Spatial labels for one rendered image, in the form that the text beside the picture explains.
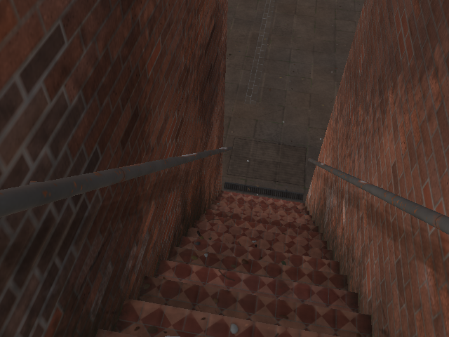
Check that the stairs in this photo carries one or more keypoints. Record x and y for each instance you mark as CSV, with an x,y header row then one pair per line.
x,y
250,267

